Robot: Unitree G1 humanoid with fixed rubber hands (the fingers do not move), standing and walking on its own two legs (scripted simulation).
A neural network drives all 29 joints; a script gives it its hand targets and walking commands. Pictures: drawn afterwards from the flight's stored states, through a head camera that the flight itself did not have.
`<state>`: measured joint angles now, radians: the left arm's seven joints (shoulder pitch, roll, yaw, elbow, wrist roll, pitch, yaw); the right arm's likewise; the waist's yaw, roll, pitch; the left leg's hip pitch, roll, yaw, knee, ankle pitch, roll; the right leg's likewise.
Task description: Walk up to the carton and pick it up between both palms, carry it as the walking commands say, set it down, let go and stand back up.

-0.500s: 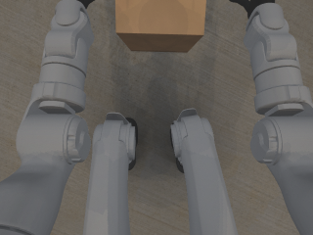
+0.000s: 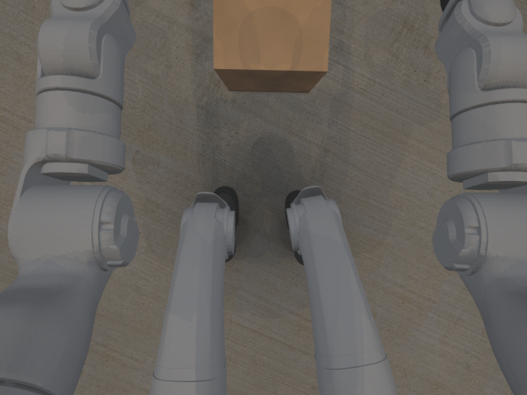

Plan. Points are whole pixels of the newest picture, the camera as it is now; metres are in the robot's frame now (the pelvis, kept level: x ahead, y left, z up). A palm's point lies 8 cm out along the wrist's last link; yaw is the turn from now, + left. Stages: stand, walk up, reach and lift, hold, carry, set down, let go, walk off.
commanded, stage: set down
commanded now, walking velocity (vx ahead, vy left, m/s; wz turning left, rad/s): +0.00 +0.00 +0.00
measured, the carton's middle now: (270, 30) +0.62 -0.04 -0.45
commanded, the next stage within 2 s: let go in 0.30 s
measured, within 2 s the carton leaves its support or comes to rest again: neither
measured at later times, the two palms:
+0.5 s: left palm out of the picture +0.54 +0.14 -0.02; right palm out of the picture +0.51 -0.22 -0.02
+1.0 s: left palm out of the picture +0.41 +0.20 +0.12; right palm out of the picture +0.37 -0.25 +0.11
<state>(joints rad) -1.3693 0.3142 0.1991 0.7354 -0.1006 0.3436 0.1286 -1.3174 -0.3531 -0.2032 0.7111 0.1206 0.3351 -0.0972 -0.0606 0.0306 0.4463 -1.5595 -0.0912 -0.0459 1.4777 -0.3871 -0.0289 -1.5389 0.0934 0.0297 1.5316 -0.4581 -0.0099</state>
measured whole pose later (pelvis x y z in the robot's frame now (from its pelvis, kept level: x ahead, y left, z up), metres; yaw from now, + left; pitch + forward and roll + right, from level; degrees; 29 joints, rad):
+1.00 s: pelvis +0.13 -0.01 +0.18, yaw -1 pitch +17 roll +2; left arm -0.09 0.14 0.12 0.49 0.02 0.04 0.01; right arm -0.03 -0.23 -0.08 0.46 -0.02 0.04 0.04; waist -0.03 0.00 -0.07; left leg -0.66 -0.06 -0.07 0.63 -0.25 -0.01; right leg -0.65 0.07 0.08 0.68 -0.33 -0.03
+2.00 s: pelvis +0.16 +0.02 +0.19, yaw -1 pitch -3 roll +0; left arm 0.24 0.29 0.08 0.71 0.02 -0.02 0.02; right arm 0.27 -0.30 -0.10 0.66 -0.02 -0.02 0.00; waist 0.00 0.05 -0.11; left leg -0.18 -0.06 -0.06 0.57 -0.34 0.03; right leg -0.14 0.05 0.09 0.56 -0.37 -0.01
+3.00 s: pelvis +0.07 +0.01 +0.19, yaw -2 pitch -4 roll +0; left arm 0.28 0.29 0.07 0.86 0.02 -0.03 0.00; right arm 0.28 -0.31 -0.07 0.85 -0.02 -0.03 -0.01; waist 0.00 0.02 -0.01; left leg -0.25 -0.05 -0.05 0.50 -0.20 0.01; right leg -0.22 0.06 0.08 0.51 -0.22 -0.01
